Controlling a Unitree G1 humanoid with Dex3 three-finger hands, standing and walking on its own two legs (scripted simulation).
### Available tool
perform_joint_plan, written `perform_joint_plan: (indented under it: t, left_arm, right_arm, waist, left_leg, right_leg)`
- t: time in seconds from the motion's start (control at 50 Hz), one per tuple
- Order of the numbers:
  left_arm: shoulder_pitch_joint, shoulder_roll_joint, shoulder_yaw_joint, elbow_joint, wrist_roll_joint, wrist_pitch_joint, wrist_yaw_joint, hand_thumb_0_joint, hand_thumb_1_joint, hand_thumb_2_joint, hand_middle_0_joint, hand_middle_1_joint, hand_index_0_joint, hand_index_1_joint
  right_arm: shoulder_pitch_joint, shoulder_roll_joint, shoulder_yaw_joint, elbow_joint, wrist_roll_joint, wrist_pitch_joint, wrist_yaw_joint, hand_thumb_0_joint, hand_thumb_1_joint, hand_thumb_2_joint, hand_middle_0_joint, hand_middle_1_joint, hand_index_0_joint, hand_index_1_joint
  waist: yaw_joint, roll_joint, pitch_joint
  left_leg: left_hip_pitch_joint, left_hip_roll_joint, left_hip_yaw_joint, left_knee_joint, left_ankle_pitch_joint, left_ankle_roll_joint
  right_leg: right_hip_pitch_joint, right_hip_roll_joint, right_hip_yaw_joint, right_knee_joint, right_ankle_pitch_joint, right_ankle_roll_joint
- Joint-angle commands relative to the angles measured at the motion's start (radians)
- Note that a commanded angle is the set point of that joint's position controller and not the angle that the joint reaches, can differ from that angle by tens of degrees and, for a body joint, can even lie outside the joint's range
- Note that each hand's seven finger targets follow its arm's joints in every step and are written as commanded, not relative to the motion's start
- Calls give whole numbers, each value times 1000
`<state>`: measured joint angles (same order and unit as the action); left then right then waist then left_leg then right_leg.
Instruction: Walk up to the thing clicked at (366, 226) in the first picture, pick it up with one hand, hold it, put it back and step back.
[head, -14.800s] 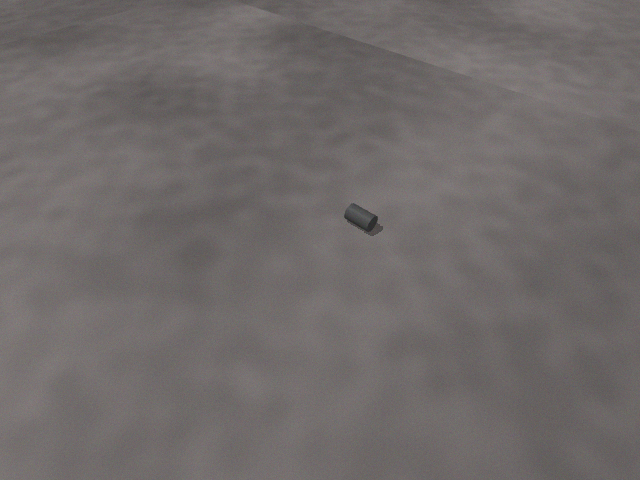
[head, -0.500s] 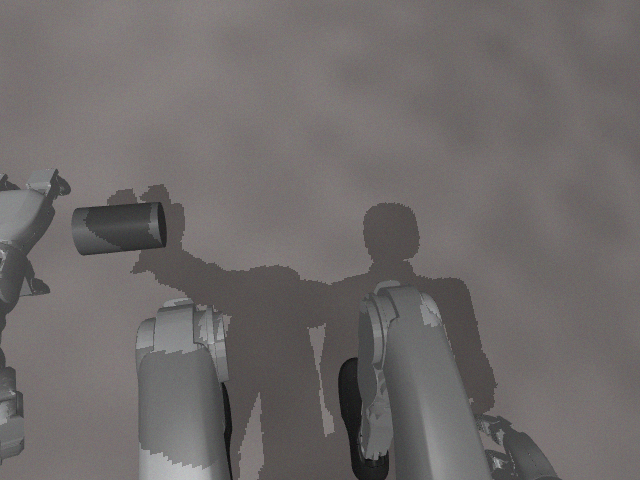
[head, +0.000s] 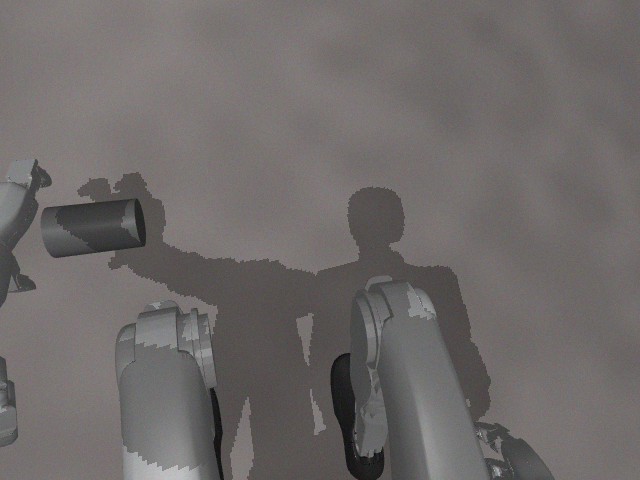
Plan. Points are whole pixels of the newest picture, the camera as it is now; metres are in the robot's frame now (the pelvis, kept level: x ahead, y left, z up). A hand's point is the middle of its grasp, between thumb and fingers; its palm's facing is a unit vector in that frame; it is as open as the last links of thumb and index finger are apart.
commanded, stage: rise first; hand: left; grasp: from above
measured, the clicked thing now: (97, 227) +0.46 +0.30 -0.30
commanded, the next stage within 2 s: approach in 0.04 s
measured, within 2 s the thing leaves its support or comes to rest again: neither
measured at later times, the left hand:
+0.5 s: hand (80, 214) +0.45 +0.29 -0.18, palm faces -0.39 -0.06 -0.92, open 14.2 cm
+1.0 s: hand (58, 234) +0.42 +0.32 -0.19, palm faces -0.46 -0.07 -0.89, open 14.2 cm
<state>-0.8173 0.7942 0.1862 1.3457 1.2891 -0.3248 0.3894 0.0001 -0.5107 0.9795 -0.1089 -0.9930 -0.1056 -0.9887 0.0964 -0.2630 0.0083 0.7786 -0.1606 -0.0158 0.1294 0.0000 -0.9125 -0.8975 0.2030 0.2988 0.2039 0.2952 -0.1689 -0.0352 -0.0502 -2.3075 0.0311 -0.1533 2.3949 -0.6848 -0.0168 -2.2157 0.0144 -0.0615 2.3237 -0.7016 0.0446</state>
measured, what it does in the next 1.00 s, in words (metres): stands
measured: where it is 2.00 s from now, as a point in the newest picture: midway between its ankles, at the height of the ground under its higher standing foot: (284, 452)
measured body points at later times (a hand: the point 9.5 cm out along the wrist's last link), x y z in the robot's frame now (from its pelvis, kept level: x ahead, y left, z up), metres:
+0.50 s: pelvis +0.00 +0.00 -0.01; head +0.23 +0.08 +0.37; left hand +0.46 +0.29 -0.13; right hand +0.07 -0.28 -0.11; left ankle +0.08 +0.13 -0.30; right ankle +0.10 -0.13 -0.30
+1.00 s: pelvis +0.00 +0.00 -0.01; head +0.24 +0.08 +0.36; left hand +0.44 +0.32 -0.14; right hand +0.05 -0.28 -0.11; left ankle +0.08 +0.13 -0.30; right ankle +0.10 -0.13 -0.30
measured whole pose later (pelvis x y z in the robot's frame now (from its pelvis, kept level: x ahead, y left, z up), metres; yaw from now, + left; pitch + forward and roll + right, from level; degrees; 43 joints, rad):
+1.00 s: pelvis +0.00 +0.00 -0.01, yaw -1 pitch +33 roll -8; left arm -0.83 0.78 0.12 1.32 1.26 -0.32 0.39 0.00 -0.56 1.01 -0.09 -1.02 -0.08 -1.02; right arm 0.15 -0.27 0.06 0.77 -0.16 -0.04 0.15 0.00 -0.91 -0.89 0.20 0.30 0.20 0.30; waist -0.21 -0.04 0.00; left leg -2.33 0.02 -0.17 2.44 -0.68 -0.03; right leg -2.24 0.02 -0.07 2.36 -0.70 0.04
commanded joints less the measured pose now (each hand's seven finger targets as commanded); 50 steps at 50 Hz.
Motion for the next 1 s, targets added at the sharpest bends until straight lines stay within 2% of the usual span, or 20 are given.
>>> perform_joint_plan:
  t: [0.0, 0.04, 0.1, 0.12, 0.14, 0.2, 0.24, 0.36, 0.44, 0.48, 0.54, 0.6, 0.62, 0.7, 0.74, 0.78, 0.82, 0.88, 0.94, 0.98]
  left_arm:
    - [-242, 298, 42, -130, -22, 1, 32, 0, -558, 1006, -64, -1021, -64, -1020]
    - [-262, 299, 45, -126, -20, -5, 36, 0, -557, 1006, -61, -1024, -62, -1021]
    - [-270, 299, 39, -116, -21, -8, 42, 0, -550, 1002, -62, -1032, -67, -1027]
    - [-260, 300, 47, -103, -16, -6, 44, 0, -611, 1082, -74, -968, -35, -1008]
    - [-261, 283, 25, -90, -14, -6, 42, 0, -553, 1002, -59, -1030, -62, -1025]
    - [-313, 231, -20, -94, -19, -11, 43, 0, -543, 985, -58, -1040, -67, -1030]
    - [-335, 197, -56, -94, -12, -12, 48, 0, -551, 990, -60, -1047, -67, -1039]
    - [-446, 161, -80, -95, 7, 26, 115, 0, -558, 1004, -62, -1034, -65, -1030]
    - [-441, 220, -28, -60, 21, 100, 158, 0, -581, 1023, -63, -1020, -57, -1024]
    - [-456, 228, -22, -14, 27, 141, 161, 0, -594, 1033, -64, -1006, -52, -1018]
    - [-454, 218, -48, 63, 12, 184, 137, 0, -592, 1035, -68, -1005, -55, -1017]
    - [-373, 262, -24, 80, -20, 204, 99, 0, -574, 1022, -67, -1006, -60, -1012]
    - [-346, 269, -32, 90, -32, 205, 79, 0, -578, 1019, -69, -1016, -63, -1021]
    - [-332, 279, -40, 48, -81, 165, 4, 0, -569, 1002, -65, -1036, -67, -1033]
    - [-306, 289, -30, 21, -93, 128, -18, 0, -570, 1003, -66, -1036, -68, -1033]
    - [-307, 284, -25, -24, -90, 82, -28, 0, -557, 991, -67, -1040, -74, -1032]
    - [-320, 264, -20, -94, -88, 36, -21, 0, -575, 1010, -69, -1026, -68, -1026]
    - [-332, 223, -40, -192, -69, -8, 11, 0, -574, 1020, -73, -1021, -68, -1024]
    - [-388, 234, -33, -241, -46, -10, 62, 0, -576, 1049, -73, -1018, -62, -1027]
    - [-442, 229, -39, -214, -22, 9, 97, 0, -572, 1077, -82, -1012, -64, -1028]
  right_arm:
    - [186, -242, -77, -18, 5, -2, -13, 0, -908, -903, 199, 300, 200, 300]
    - [189, -243, -73, -17, 3, 0, -11, 0, -908, -903, 199, 300, 200, 300]
    - [188, -244, -68, -17, 0, -3, -9, 0, -907, -903, 199, 300, 200, 300]
    - [194, -247, -64, -14, -3, -2, -9, 0, -911, -905, 199, 300, 199, 300]
    - [190, -241, -63, -16, -1, -3, -7, 0, -903, -897, 200, 300, 200, 300]
    - [201, -247, -61, -9, -5, -9, -5, 0, -904, -897, 200, 300, 200, 300]
    - [206, -246, -61, -7, -4, -16, -4, 0, -907, -898, 200, 300, 200, 300]
    - [226, -259, -57, -4, -7, -36, -5, 0, -907, -898, 200, 300, 200, 300]
    - [218, -257, -46, -15, -2, -41, -8, 0, -909, -899, 200, 300, 200, 300]
    - [212, -256, -35, -25, -1, -41, -7, 0, -908, -899, 200, 300, 200, 300]
    - [211, -256, -15, -32, 8, -45, -5, 0, -909, -899, 200, 300, 200, 300]
    - [215, -261, 0, -44, 13, -48, -5, 0, -905, -897, 200, 300, 200, 300]
    - [200, -255, 2, -45, 19, -48, -4, 0, -909, -899, 200, 300, 200, 300]
    - [211, -259, 3, -58, 22, -49, 0, 0, -908, -898, 200, 300, 200, 300]
    - [214, -259, 7, -58, 19, -46, 0, 0, -908, -898, 200, 300, 200, 300]
    - [226, -264, 2, -56, 9, -42, 4, 0, -906, -897, 200, 300, 200, 300]
    - [238, -262, -10, -46, 5, -36, 5, 0, -907, -897, 200, 300, 200, 300]
    - [249, -268, -33, -34, 1, -31, 7, 0, -907, -897, 200, 300, 200, 300]
    - [241, -269, -54, -30, 1, -28, 5, 0, -908, -898, 200, 300, 200, 300]
    - [241, -269, -54, -22, -1, -27, 2, 0, -904, -897, 200, 300, 200, 300]
  waist:
    - [27, 293, -678]
    - [12, 285, -664]
    - [9, 282, -660]
    - [9, 279, -654]
    - [4, 285, -643]
    - [-33, 273, -633]
    - [-43, 295, -624]
    - [-84, 344, -653]
    - [-52, 392, -699]
    - [-67, 390, -670]
    - [-80, 336, -636]
    - [-58, 299, -648]
    - [-48, 267, -632]
    - [-67, 203, -594]
    - [-55, 207, -606]
    - [-61, 238, -617]
    - [-53, 274, -652]
    - [-61, 357, -698]
    - [-68, 393, -713]
    - [-90, 406, -683]
  left_leg:
    - [572, -26, 105, -248, 181, 43]
    - [546, -26, 106, -236, 185, 45]
    - [542, -26, 108, -227, 192, 47]
    - [544, -28, 106, -229, 190, 47]
    - [532, -28, 109, -226, 177, 46]
    - [528, -26, 98, -222, 162, 47]
    - [533, -26, 98, -223, 153, 45]
    - [574, -18, 89, -229, 159, 37]
    - [592, -18, 106, -242, 178, 34]
    - [559, -18, 109, -240, 172, 39]
    - [507, -21, 114, -230, 154, 49]
    - [457, -27, 124, -218, 168, 59]
    - [422, -27, 128, -211, 153, 64]
    - [350, -31, 123, -193, 124, 72]
    - [369, -30, 115, -191, 128, 65]
    - [402, -30, 106, -190, 139, 57]
    - [450, -28, 100, -191, 156, 46]
    - [550, -23, 94, -191, 205, 30]
    - [586, -16, 93, -198, 209, 24]
    - [582, -14, 90, -207, 188, 24]
  right_leg:
    - [260, 24, -86, -227, 206, -74]
    - [268, 24, -88, -224, 215, -71]
    - [271, 25, -85, -226, 226, -70]
    - [267, 24, -89, -221, 221, -69]
    - [267, 26, -87, -224, 212, -72]
    - [245, 28, -98, -224, 202, -69]
    - [238, 28, -98, -230, 199, -70]
    - [200, 28, -114, -213, 208, -69]
    - [224, 27, -103, -202, 232, -75]
    - [219, 26, -102, -202, 234, -74]
    - [234, 28, -93, -220, 233, -78]
    - [317, 28, -83, -225, 247, -71]
    - [328, 31, -76, -229, 237, -69]
    - [371, 32, -68, -241, 202, -60]
    - [380, 33, -76, -237, 199, -62]
    - [376, 35, -87, -230, 210, -63]
    - [360, 35, -94, -224, 218, -68]
    - [326, 36, -104, -206, 263, -73]
    - [272, 34, -104, -196, 265, -79]
    - [227, 33, -110, -197, 246, -80]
